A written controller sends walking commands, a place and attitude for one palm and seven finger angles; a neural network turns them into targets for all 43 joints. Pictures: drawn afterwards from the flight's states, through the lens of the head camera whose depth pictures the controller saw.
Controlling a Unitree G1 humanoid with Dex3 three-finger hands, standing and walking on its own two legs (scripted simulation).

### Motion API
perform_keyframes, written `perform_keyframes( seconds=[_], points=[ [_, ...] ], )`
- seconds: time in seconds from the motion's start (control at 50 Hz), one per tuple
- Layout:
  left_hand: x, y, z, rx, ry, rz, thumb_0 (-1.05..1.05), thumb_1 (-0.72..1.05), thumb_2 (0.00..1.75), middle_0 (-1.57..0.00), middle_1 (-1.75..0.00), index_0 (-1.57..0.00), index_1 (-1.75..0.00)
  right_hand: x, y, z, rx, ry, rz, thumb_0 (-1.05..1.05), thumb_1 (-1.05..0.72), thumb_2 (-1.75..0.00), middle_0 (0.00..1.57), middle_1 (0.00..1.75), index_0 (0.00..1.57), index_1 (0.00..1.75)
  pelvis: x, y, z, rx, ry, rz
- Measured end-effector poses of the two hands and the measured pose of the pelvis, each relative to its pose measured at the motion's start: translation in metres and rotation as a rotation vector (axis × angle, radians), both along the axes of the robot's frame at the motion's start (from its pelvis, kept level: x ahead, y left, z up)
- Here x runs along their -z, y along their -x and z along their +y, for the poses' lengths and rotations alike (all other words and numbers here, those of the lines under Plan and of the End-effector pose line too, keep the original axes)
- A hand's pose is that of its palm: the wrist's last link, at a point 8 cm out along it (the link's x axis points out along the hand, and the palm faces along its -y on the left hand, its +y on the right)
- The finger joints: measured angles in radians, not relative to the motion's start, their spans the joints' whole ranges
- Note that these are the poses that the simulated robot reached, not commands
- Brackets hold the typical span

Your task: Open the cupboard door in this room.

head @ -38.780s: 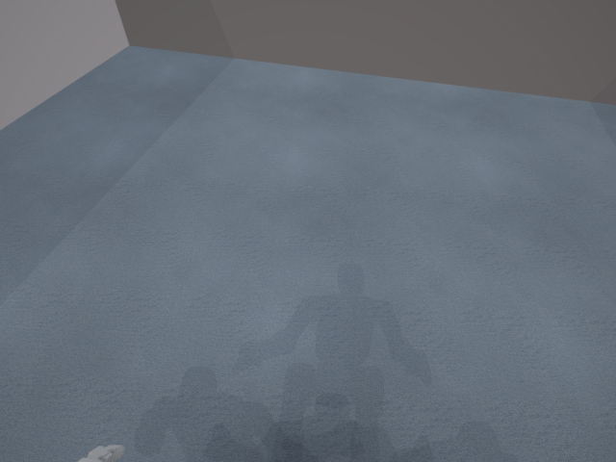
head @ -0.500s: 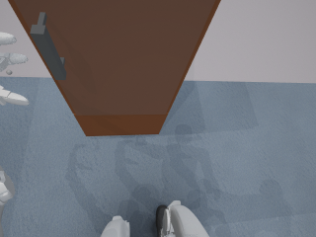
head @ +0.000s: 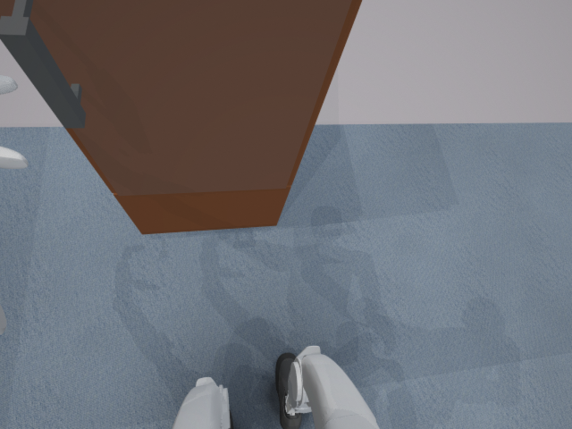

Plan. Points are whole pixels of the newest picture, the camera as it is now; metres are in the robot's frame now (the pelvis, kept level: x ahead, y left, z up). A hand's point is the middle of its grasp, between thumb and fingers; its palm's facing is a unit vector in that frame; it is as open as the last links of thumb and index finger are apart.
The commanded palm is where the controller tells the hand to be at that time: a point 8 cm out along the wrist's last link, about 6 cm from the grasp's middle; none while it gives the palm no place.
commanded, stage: move the hooked fingers beside the handle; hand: left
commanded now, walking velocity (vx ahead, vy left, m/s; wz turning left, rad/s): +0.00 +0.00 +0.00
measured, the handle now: (51, 67) +0.56 +0.25 +0.07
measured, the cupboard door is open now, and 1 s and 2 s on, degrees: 0 0 1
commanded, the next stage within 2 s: slide the fingers in behind the handle in 0.02 s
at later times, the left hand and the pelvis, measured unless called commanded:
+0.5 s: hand out of the picture +0.49 +0.29 +0.07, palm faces +0.00 -1.00 -0.01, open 14.0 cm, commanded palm +0.48 +0.32 +0.07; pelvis +0.00 +0.01 +0.00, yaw +0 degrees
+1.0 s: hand (38, 110) +0.49 +0.25 +0.07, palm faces +0.02 -1.00 -0.01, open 14.0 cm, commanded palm +0.47 +0.29 +0.07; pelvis +0.01 +0.00 +0.01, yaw +0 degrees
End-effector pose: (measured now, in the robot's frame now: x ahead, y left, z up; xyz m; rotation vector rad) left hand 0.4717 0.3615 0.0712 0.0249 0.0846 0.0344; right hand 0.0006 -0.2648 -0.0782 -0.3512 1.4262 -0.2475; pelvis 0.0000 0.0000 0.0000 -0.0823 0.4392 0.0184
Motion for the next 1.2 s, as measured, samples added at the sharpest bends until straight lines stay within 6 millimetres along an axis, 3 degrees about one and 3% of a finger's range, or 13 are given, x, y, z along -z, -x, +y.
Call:
perform_keyframes(
  seconds=[0.14, 0.32, 0.7, 0.92, 1.2],
  points=[
    [0.001, -0.001, 0.005, -0.005, 0.012, -0.044, -0.02, -0.5, 0.3, -0.3, -1.2, -0.3, -1.2, -0.003, 0.008, -0.009, 0.01, 0.029, 0.011, 0.0, -0.91, -0.89, 0.2, 0.3, 0.21, 0.3, 0.004, 0.002, -0.001, 0.009, 0.004, 0.016],
    [0.004, 0.004, 0.002, 0.022, 0.01, -0.021, -0.02, -0.5, 0.3, -0.3, -1.2, -0.3, -1.2, -0.003, -0.001, -0.003, -0.004, 0.014, -0.002, 0.0, -0.91, -0.89, 0.2, 0.3, 0.21, 0.3, 0.002, 0.002, 0.002, 0.004, 0.007, 0.012],
    [0.0, -0.003, -0.037, 0.037, 0.014, -0.027, -0.02, -0.5, 0.3, -0.3, -1.2, -0.3, -1.2, 0.003, -0.018, 0.018, 0.0, -0.05, -0.063, 0.0, -0.91, -0.89, 0.2, 0.3, 0.21, 0.3, -0.005, -0.005, 0.009, -0.002, 0.003, -0.021],
    [-0.003, 0.0, -0.053, 0.026, -0.001, -0.05, -0.02, -0.5, 0.3, -0.3, -1.2, -0.3, -1.2, 0.001, -0.015, 0.012, 0.022, -0.054, -0.055, 0.0, -0.91, -0.89, 0.2, 0.3, 0.21, 0.3, -0.009, -0.01, 0.005, 0.008, -0.007, -0.03],
    [-0.002, 0.009, -0.061, 0.002, -0.003, -0.047, -0.02, -0.5, 0.3, -0.26, -1.18, -0.28, -1.2, 0.001, -0.028, -0.002, -0.007, -0.043, -0.088, 0.0, -0.91, -0.89, 0.2, 0.3, 0.21, 0.3, -0.01, -0.008, -0.002, 0.001, -0.019, -0.042]
  ],
)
